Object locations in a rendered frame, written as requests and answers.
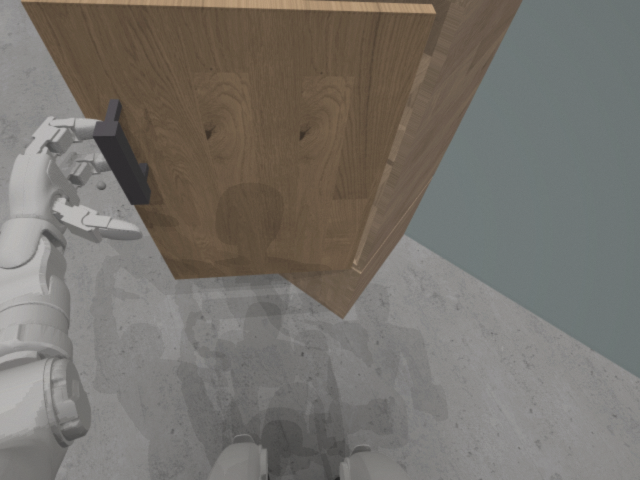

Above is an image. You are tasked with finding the robot shin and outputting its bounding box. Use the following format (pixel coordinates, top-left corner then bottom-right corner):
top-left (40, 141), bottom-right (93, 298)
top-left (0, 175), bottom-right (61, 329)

top-left (349, 445), bottom-right (371, 459)
top-left (232, 434), bottom-right (255, 444)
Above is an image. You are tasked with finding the handle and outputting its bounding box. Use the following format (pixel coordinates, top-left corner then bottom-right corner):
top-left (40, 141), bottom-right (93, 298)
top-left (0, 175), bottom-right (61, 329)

top-left (93, 99), bottom-right (151, 205)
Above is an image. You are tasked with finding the robot left upper arm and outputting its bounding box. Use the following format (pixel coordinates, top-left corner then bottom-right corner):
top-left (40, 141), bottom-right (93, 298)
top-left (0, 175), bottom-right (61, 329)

top-left (0, 357), bottom-right (91, 480)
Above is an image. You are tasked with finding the left robot forearm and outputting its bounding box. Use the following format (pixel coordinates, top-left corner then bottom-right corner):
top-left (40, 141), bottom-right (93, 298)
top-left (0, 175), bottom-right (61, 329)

top-left (0, 217), bottom-right (73, 371)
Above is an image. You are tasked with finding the robot left shin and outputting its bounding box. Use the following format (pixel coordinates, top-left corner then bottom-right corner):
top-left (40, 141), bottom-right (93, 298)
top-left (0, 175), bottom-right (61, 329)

top-left (232, 434), bottom-right (255, 444)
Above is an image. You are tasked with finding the cupboard door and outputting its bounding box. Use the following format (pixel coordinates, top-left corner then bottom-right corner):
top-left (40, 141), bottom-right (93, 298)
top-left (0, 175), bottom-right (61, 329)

top-left (21, 0), bottom-right (436, 280)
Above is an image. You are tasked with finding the robot right shin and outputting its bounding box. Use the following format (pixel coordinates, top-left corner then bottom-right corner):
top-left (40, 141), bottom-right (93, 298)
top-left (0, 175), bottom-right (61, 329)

top-left (349, 445), bottom-right (371, 459)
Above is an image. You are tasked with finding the left robot hand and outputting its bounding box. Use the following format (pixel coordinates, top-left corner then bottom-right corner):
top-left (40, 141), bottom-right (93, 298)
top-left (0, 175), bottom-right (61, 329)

top-left (9, 116), bottom-right (143, 243)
